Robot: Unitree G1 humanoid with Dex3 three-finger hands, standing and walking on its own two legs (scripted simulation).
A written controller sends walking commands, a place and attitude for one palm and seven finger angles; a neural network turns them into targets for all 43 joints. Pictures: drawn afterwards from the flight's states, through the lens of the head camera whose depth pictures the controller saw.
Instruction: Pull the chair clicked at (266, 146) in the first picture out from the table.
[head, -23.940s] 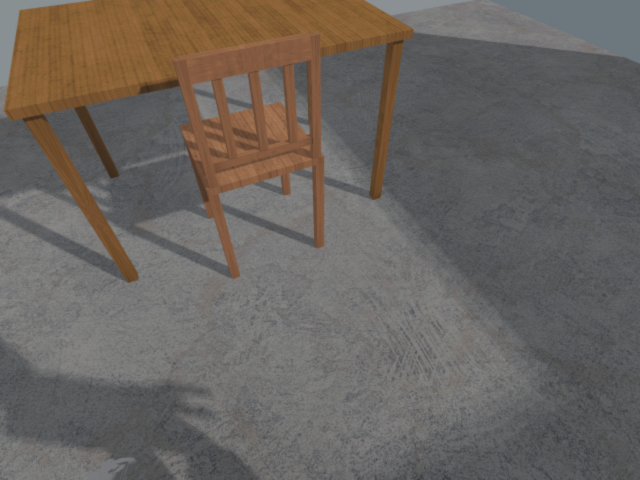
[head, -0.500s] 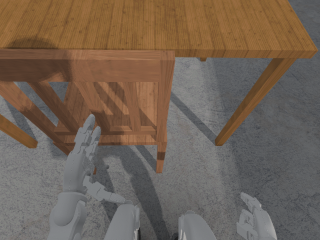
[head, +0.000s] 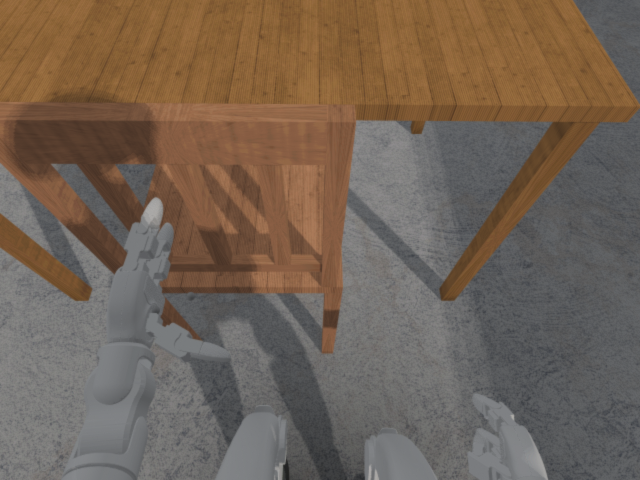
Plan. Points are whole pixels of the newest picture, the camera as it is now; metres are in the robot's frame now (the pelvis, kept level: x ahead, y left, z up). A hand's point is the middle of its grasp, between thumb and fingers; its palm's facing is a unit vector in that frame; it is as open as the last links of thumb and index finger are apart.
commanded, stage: aim the fingers beside a spindle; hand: left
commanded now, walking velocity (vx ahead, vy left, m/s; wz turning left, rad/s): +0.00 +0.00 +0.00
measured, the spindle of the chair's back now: (206, 217) +0.45 +0.18 +0.01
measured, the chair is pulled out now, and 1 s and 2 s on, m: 0.00 0.00 0.00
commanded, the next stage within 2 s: push the fingers through the gap in 0.20 s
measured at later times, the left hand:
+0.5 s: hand (217, 313) +0.31 +0.14 +0.01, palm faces -0.03 -1.00 +0.01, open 16.9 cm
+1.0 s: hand (204, 263) +0.37 +0.17 +0.02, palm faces +0.02 -1.00 -0.05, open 17.0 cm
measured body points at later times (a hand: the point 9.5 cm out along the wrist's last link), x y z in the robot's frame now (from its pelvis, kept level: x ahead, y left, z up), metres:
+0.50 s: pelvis +0.01 +0.00 +0.00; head +0.12 +0.01 +0.44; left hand +0.30 +0.19 +0.02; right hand +0.17 -0.25 -0.10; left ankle +0.05 +0.12 -0.62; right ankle -0.01 -0.11 -0.62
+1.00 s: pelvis +0.00 +0.00 -0.01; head +0.11 +0.01 +0.43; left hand +0.37 +0.22 +0.02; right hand +0.13 -0.25 -0.12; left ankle +0.05 +0.12 -0.62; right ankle -0.01 -0.11 -0.62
